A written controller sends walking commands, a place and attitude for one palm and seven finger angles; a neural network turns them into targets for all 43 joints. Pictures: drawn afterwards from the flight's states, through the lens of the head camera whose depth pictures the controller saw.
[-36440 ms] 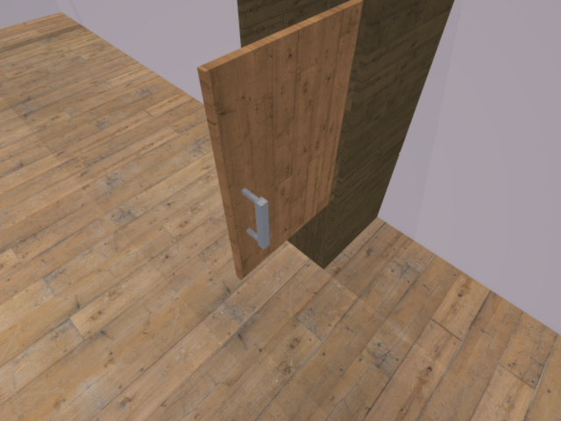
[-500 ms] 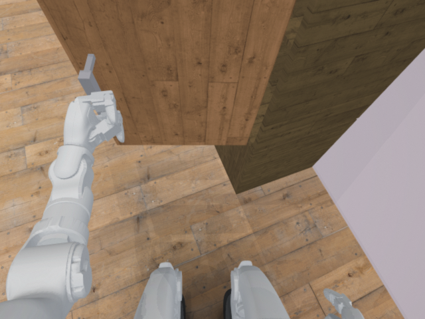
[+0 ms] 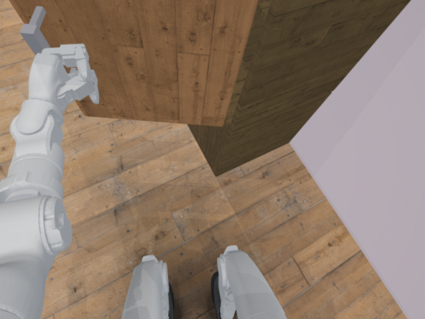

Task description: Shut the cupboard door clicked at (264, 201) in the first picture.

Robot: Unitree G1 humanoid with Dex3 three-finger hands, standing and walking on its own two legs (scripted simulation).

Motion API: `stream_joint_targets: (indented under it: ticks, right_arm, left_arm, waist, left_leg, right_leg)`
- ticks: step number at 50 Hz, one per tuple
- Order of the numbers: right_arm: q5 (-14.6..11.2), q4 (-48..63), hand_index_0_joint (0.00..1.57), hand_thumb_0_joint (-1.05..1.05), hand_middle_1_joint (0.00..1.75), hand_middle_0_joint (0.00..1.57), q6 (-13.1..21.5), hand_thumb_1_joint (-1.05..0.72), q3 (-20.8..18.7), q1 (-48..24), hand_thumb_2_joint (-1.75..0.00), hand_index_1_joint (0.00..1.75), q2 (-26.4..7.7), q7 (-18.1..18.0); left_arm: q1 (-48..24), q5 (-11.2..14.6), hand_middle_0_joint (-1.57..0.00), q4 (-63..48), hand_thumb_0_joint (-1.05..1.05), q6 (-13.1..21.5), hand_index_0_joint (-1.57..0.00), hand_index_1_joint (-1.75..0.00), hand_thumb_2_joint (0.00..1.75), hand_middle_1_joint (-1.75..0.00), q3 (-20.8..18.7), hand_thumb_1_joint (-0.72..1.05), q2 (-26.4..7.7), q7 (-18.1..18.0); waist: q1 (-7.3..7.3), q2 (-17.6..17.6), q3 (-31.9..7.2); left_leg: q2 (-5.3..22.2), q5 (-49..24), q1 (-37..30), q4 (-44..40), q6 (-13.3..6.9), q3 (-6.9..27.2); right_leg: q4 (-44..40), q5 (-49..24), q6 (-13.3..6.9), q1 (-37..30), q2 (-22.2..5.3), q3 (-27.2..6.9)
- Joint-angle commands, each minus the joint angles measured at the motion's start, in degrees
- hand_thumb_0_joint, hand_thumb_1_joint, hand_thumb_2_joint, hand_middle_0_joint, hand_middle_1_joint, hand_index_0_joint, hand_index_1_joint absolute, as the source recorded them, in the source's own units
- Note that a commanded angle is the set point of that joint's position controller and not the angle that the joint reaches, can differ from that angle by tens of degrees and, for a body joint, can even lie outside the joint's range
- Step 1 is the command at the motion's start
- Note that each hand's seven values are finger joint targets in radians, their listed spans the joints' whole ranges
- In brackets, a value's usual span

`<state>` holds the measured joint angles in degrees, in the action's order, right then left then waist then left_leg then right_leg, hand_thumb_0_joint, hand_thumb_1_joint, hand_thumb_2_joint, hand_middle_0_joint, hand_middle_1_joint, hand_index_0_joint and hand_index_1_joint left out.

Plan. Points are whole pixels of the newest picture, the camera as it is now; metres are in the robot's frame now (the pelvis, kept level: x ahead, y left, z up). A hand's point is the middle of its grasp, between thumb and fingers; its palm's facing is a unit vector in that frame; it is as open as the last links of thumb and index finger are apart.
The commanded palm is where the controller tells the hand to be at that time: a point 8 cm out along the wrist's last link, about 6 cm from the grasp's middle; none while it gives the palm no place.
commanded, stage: push the door shut along its arc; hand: left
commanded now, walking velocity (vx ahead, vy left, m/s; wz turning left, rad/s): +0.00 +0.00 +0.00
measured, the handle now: (55, 56) +0.59 +0.23 +0.05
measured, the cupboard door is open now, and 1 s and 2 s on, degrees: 61 49 49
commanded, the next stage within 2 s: pull the fist back off the door in 0.60 s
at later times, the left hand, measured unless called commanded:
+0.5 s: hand (105, 57) +0.58 +0.14 +0.05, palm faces -0.29 -0.96 -0.02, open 3.1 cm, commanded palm +0.59 +0.17 +0.05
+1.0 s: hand (113, 55) +0.60 +0.13 +0.04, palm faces +0.07 -1.00 -0.04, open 3.0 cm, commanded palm +0.56 +0.16 +0.05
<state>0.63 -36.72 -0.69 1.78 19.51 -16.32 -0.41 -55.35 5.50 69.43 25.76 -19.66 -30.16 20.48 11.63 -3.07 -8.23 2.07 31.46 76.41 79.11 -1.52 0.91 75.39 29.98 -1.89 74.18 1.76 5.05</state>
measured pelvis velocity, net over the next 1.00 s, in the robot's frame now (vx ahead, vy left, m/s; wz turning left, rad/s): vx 0.01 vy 0.01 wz -0.04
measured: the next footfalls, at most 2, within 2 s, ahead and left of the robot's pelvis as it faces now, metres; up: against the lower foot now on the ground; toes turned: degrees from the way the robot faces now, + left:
none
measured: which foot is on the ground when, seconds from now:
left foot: down 0.00-1.00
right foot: down 0.00-1.00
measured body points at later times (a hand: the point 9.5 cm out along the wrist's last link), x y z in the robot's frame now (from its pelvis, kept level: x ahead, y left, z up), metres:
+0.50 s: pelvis +0.00 +0.01 -0.02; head +0.20 +0.04 +0.38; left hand +0.59 +0.19 +0.06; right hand -0.01 -0.26 -0.12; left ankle +0.04 +0.10 -0.60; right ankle +0.04 -0.11 -0.60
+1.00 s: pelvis +0.01 +0.01 -0.01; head +0.21 +0.02 +0.40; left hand +0.59 +0.18 +0.05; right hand -0.04 -0.23 -0.11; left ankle +0.04 +0.10 -0.60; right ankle +0.04 -0.11 -0.60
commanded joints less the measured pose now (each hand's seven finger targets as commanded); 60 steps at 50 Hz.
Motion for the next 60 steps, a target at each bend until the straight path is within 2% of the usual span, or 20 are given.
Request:
stream_joint_targets:
  ticks: [1, 14, 16, 19, 22, 26, 29, 35, 36, 37, 38, 40, 42, 43, 45, 47, 50, 52, 56, 60]
  right_arm:
    - [-0.3, 2.6, 0.2, 0.0, 0.3, 0.2, 0.8, -0.9, -3.4, 10.0, -0.9, 0.3, -10.4, -0.4]
    - [-0.1, 1.5, 0.2, 0.0, 0.3, 0.2, 1.7, -0.9, -2.8, 12.1, -0.9, 0.3, -11.3, -0.6]
    - [0.0, 1.4, 0.2, 0.0, 0.3, 0.2, 1.8, -0.9, -2.3, 12.6, -0.9, 0.3, -11.3, -0.9]
    - [0.3, 1.3, 0.2, 0.0, 0.3, 0.2, 2.3, -0.9, -2.3, 13.0, -0.9, 0.3, -11.6, -0.9]
    - [0.6, 1.2, 0.2, 0.0, 0.3, 0.2, 2.5, -0.9, -2.1, 13.5, -0.9, 0.3, -11.4, -0.9]
    - [1.0, 1.6, 0.2, 0.0, 0.3, 0.2, 2.5, -0.9, -1.7, 14.8, -0.9, 0.3, -11.7, -1.0]
    - [1.0, 1.9, 0.2, 0.0, 0.3, 0.2, 2.3, -0.9, -1.5, 15.1, -0.9, 0.3, -11.7, -1.0]
    - [1.3, 0.5, 0.2, 0.0, 0.3, 0.2, 2.6, -0.9, -1.8, 16.4, -0.9, 0.3, -11.9, -1.2]
    - [2.8, 2.5, 0.2, 0.0, 0.3, 0.2, 2.8, -0.9, -0.9, 19.7, -0.9, 0.3, -11.1, -0.7]
    - [2.9, 2.8, 0.2, 0.0, 0.3, 0.2, 2.7, -0.9, -1.0, 18.5, -0.9, 0.3, -10.6, 0.3]
    - [3.6, 2.5, 0.2, 0.0, 0.3, 0.2, 2.8, -0.9, -1.3, 19.5, -0.9, 0.3, -10.1, 1.3]
    - [4.5, 2.8, 0.2, 0.0, 0.3, 0.2, 2.3, -0.9, -2.1, 19.3, -0.9, 0.3, -9.3, 3.1]
    - [4.9, 2.5, 0.2, 0.0, 0.3, 0.2, 1.2, -0.9, -2.5, 20.0, -0.9, 0.3, -9.5, 4.3]
    - [5.0, 2.6, 0.2, 0.0, 0.3, 0.2, 0.9, -0.9, -2.8, 20.3, -0.9, 0.3, -9.6, 4.7]
    - [4.4, 2.4, 0.2, 0.0, 0.3, 0.2, 0.4, -0.9, -3.4, 19.2, -0.9, 0.3, -9.2, 5.4]
    - [3.7, 2.3, 0.2, 0.0, 0.3, 0.2, 0.2, -0.9, -3.7, 18.4, -0.9, 0.3, -9.2, 5.2]
    - [3.0, 1.9, 0.2, 0.0, 0.3, 0.2, 0.3, -0.9, -3.9, 17.3, -0.9, 0.3, -8.7, 4.7]
    - [2.8, 1.6, 0.2, 0.0, 0.3, 0.2, 0.2, -0.9, -3.7, 16.6, -0.9, 0.3, -8.5, 4.4]
    - [2.8, 2.0, 0.2, 0.0, 0.3, 0.2, 0.0, -0.9, -3.9, 15.4, -0.9, 0.3, -8.1, 4.2]
    - [2.5, 2.7, 0.2, 0.0, 0.3, 0.2, -0.5, -0.9, -4.5, 13.6, -0.9, 0.3, -7.9, 4.1]
  left_arm:
    - [-28.6, -0.1, -1.3, -11.7, 0.0, 2.5, -1.3, -1.5, 0.9, -1.5, -2.0, 0.9, -15.0, 1.3]
    - [-37.9, -1.2, -1.3, -9.5, 0.0, -1.3, -1.3, -1.5, 0.9, -1.5, -0.7, 0.9, -17.1, 4.3]
    - [-40.2, -1.7, -1.3, -7.4, 0.0, -2.4, -1.3, -1.5, 0.9, -1.5, -0.5, 0.9, -17.9, 4.2]
    - [-42.7, -2.4, -1.3, -7.7, 0.0, -2.9, -1.3, -1.5, 0.9, -1.5, -0.1, 0.9, -18.2, 4.3]
    - [-44.8, -3.3, -1.3, -6.2, 0.0, -4.3, -1.3, -1.5, 0.9, -1.5, 1.4, 0.9, -17.0, 4.2]
    - [-45.2, -4.2, -1.3, -6.2, 0.0, -5.3, -1.3, -1.5, 0.9, -1.5, -2.3, 0.9, -22.8, 4.5]
    - [-46.1, -5.2, -1.3, -6.3, 0.0, -6.3, -1.3, -1.5, 0.9, -1.5, -1.9, 0.9, -23.6, 4.9]
    - [-51.2, -5.4, -1.3, -6.7, 0.0, -8.7, -1.3, -1.5, 0.9, -1.5, 1.8, 0.9, -19.9, 5.9]
    - [-49.4, -0.3, -1.3, -8.6, 0.0, -9.3, -1.3, -1.5, 0.9, -1.5, -12.5, 0.9, -23.6, -4.5]
    - [-45.0, -1.6, -1.3, -6.4, 0.0, -9.9, -1.3, -1.5, 0.9, -1.5, -8.9, 0.9, -19.6, -8.9]
    - [-44.0, -1.4, -1.3, -7.2, 0.0, -9.3, -1.3, -1.5, 0.9, -1.5, -10.0, 0.9, -16.9, -13.1]
    - [-41.0, -5.0, -1.3, -11.6, 0.0, -6.9, -1.3, -1.5, 0.9, -1.5, -7.7, 0.9, -12.6, -20.6]
    - [-39.5, -8.9, -1.3, -12.5, 0.0, -4.8, -1.3, -1.5, 0.9, -1.5, -8.4, 0.9, -15.3, -24.1]
    - [-39.4, -10.8, -1.3, -14.4, 0.0, -3.3, -1.3, -1.5, 0.9, -1.5, -8.8, 0.9, -17.2, -24.5]
    - [-38.7, -11.9, -1.3, -17.3, 0.0, -0.8, -1.3, -1.5, 0.9, -1.5, -4.8, 0.9, -13.7, -23.3]
    - [-37.9, -9.7, -1.3, -18.8, 0.0, 0.6, -1.3, -1.5, 0.9, -1.5, -5.6, 0.9, -14.1, -21.3]
    - [-33.8, -6.1, -1.3, -16.7, 0.0, 1.5, -1.3, -1.5, 0.9, -1.5, -4.7, 0.9, -10.2, -19.0]
    - [-29.6, -5.3, -1.3, -12.6, 0.0, 1.6, -1.3, -1.5, 0.9, -1.5, -4.4, 0.9, -8.9, -18.7]
    - [-25.0, -4.9, -1.3, -10.0, 0.0, 3.7, -1.3, -1.5, 0.9, -1.5, -2.9, 0.9, -5.8, -18.4]
    - [-20.4, -3.4, -1.3, -11.6, 0.0, 6.3, -1.3, -1.5, 0.9, -1.5, -1.6, 0.9, -3.1, -17.1]
  waist:
    - [2.18, -7.1, -31.6]
    - [4.96, -11.1, -33.4]
    - [6.13, -9.5, -30.8]
    - [6.34, -12.8, -33.7]
    - [7.44, -13.3, -32.7]
    - [6.75, -13.4, -36.3]
    - [7.07, -14.1, -35.9]
    - [9.23, -16.8, -35.7]
    - [5.25, -15.2, -37.0]
    - [5.1, -14.7, -37.3]
    - [5.19, -13.0, -37.3]
    - [3.81, -15.4, -38.3]
    - [3.73, -13.8, -39.5]
    - [3.35, -14.6, -41.3]
    - [3.53, -15.5, -42.0]
    - [3.36, -13.5, -41.7]
    - [3.26, -10.5, -38.3]
    - [3.4, -6.5, -32.9]
    - [2.74, -3.7, -28.1]
    - [1.45, -3.4, -29.6]
  left_leg:
    - [-0.5, -17.6, -22.0, -7.0, -1.3, 4.1]
    - [0.2, -19.2, -24.8, -4.8, -1.2, 5.8]
    - [0.3, -17.7, -22.4, -4.4, -1.4, 5.9]
    - [0.4, -19.8, -25.2, -3.8, -1.1, 6.7]
    - [0.5, -19.6, -24.8, -3.1, -1.1, 6.9]
    - [0.5, -22.6, -23.9, -2.0, -1.2, 6.8]
    - [0.6, -22.9, -22.9, -1.5, -1.2, 6.6]
    - [1.1, -23.4, -27.3, -1.4, -0.9, 8.3]
    - [1.7, -23.4, -24.5, -2.9, -0.8, 8.8]
    - [1.8, -24.0, -24.0, -3.7, -0.2, 8.5]
    - [1.9, -25.1, -25.2, -4.1, -0.1, 8.9]
    - [1.9, -27.2, -27.3, -4.6, 0.6, 8.0]
    - [1.5, -27.8, -26.1, -4.6, 0.4, 6.6]
    - [1.4, -29.2, -27.1, -4.5, 0.4, 6.5]
    - [1.2, -28.8, -29.5, -5.6, 0.7, 6.3]
    - [0.7, -26.7, -28.5, -6.9, 0.4, 5.5]
    - [0.1, -23.6, -26.2, -8.5, 0.1, 4.4]
    - [-0.2, -19.9, -21.8, -9.1, -0.4, 3.3]
    - [-0.7, -17.0, -19.0, -9.7, -0.7, 2.1]
    - [-1.2, -19.0, -19.6, -9.5, -0.6, 1.4]
  right_leg:
    - [-9.6, -12.9, -0.1, -13.7, 0.8, -4.8]
    - [-7.9, -11.9, -0.3, -6.4, 1.4, -3.2]
    - [-7.9, -10.8, -0.2, -5.5, 1.5, -3.0]
    - [-6.7, -11.4, -0.5, -2.9, 1.5, -2.5]
    - [-6.3, -11.1, -0.4, -1.0, 1.6, -2.0]
    - [-4.9, -13.4, -0.4, -3.2, 1.8, -1.8]
    - [-4.6, -14.0, -0.3, -3.0, 2.0, -1.8]
    - [-4.6, -13.1, -0.5, 2.4, 2.2, -0.8]
    - [-4.8, -13.6, -0.1, -1.0, 1.8, -0.7]
    - [-4.8, -13.7, 0.1, -2.2, 1.6, -0.7]
    - [-4.9, -14.1, 0.4, -2.1, 1.8, -0.3]
    - [-5.2, -14.9, 0.4, -3.2, 1.6, -0.4]
    - [-5.6, -16.9, 0.4, -7.4, 1.5, -1.0]
    - [-5.4, -18.4, 0.2, -8.6, 1.5, -1.4]
    - [-6.7, -19.1, 0.2, -10.2, 1.5, -1.9]
    - [-8.2, -20.2, 0.4, -14.7, 1.7, -2.6]
    - [-10.2, -20.3, 0.7, -17.9, 1.6, -3.1]
    - [-11.6, -18.7, 0.9, -19.3, 1.5, -3.7]
    - [-12.4, -17.2, 0.8, -19.9, 1.2, -4.3]
    - [-11.8, -20.7, 0.7, -22.2, 0.8, -4.9]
